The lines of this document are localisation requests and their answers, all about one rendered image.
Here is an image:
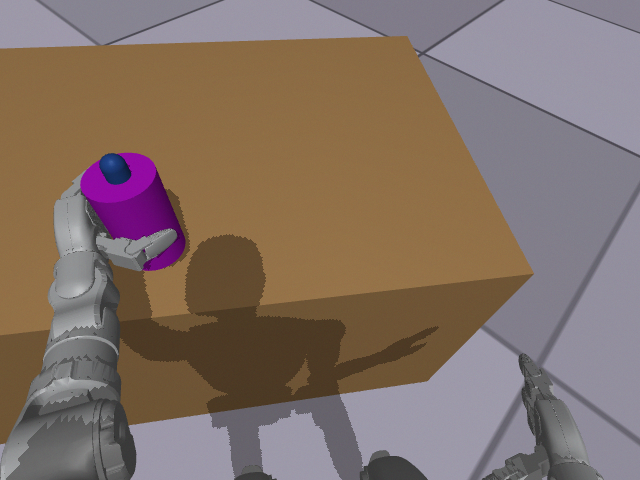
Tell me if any right robot arm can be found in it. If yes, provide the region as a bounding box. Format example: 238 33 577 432
547 462 604 480

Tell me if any left robot arm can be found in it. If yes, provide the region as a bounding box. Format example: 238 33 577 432
0 251 136 480

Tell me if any right robot hand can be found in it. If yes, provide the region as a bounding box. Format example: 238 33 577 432
481 353 591 480

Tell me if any left robot hand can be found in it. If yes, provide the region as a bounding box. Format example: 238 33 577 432
54 168 177 271

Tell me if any bottle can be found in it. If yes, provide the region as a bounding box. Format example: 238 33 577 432
80 153 186 271

